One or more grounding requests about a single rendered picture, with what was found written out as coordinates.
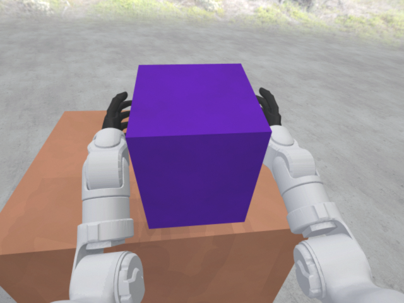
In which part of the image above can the robot right hand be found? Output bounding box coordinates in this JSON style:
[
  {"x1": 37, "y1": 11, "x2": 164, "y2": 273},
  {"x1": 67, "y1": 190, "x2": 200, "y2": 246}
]
[{"x1": 256, "y1": 88, "x2": 281, "y2": 126}]

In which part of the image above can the robot left forearm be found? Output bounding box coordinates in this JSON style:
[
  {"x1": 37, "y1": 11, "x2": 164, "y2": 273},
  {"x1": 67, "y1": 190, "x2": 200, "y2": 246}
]
[{"x1": 69, "y1": 128, "x2": 134, "y2": 299}]

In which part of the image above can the pedestal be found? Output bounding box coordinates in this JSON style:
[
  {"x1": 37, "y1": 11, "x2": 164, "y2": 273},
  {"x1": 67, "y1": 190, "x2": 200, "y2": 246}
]
[{"x1": 0, "y1": 110, "x2": 308, "y2": 303}]

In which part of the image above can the carton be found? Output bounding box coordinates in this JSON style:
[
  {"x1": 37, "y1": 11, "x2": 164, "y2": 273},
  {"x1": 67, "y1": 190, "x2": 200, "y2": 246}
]
[{"x1": 126, "y1": 64, "x2": 272, "y2": 229}]

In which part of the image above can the robot right upper arm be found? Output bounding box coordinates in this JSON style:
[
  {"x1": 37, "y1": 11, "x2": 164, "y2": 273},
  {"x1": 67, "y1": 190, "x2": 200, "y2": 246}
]
[{"x1": 294, "y1": 234, "x2": 404, "y2": 303}]

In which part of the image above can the robot left hand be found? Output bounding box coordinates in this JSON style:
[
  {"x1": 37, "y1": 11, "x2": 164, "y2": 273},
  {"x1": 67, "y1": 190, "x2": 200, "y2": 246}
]
[{"x1": 102, "y1": 92, "x2": 132, "y2": 136}]

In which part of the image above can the robot right forearm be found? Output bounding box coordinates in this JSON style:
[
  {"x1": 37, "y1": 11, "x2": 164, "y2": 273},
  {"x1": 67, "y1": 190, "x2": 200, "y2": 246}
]
[{"x1": 263, "y1": 125, "x2": 372, "y2": 280}]

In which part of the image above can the robot left upper arm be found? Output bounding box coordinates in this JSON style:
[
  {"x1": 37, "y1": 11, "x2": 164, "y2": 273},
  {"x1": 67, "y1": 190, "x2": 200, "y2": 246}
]
[{"x1": 51, "y1": 251, "x2": 145, "y2": 303}]

